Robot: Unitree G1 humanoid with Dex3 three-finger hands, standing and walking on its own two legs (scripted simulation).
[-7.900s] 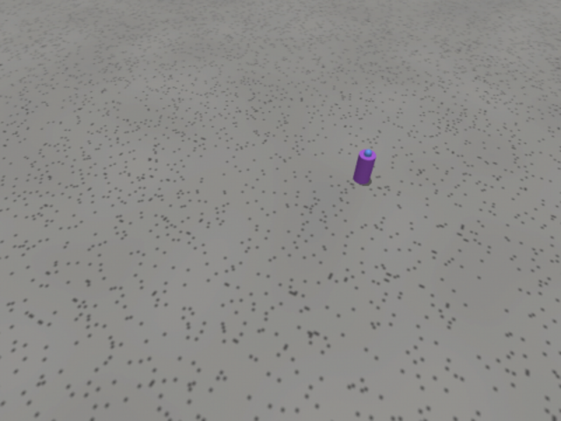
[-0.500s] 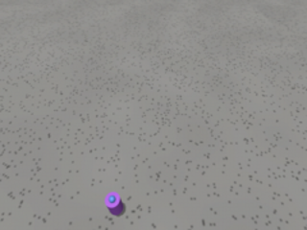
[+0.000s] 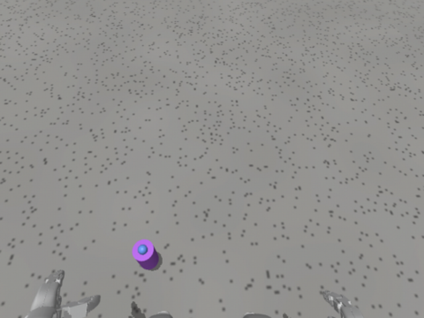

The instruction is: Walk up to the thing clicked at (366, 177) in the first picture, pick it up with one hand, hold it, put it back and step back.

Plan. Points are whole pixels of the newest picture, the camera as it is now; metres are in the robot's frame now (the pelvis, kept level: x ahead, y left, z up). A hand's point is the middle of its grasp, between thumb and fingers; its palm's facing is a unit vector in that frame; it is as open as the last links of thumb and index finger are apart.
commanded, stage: go down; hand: left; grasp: from the side
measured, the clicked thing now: (145, 254) +0.39 +0.24 -0.66
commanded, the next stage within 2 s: none
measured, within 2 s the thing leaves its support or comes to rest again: neither
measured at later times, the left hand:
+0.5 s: hand (70, 313) +0.16 +0.30 -0.19, palm faces +0.13 -0.94 -0.32, open 17.3 cm
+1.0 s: hand out of the picture +0.15 +0.32 -0.22, palm faces +0.18 -0.94 -0.30, open 17.5 cm
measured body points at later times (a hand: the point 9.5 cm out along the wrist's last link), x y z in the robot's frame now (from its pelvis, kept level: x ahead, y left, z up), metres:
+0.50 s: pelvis +0.01 +0.02 -0.06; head +0.09 +0.04 +0.38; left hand +0.15 +0.35 -0.16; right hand +0.17 -0.24 -0.15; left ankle +0.03 +0.14 -0.72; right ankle +0.00 -0.12 -0.72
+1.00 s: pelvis -0.02 +0.02 -0.12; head +0.10 +0.05 +0.32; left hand +0.14 +0.37 -0.20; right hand +0.15 -0.23 -0.20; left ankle +0.03 +0.14 -0.72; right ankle +0.00 -0.12 -0.72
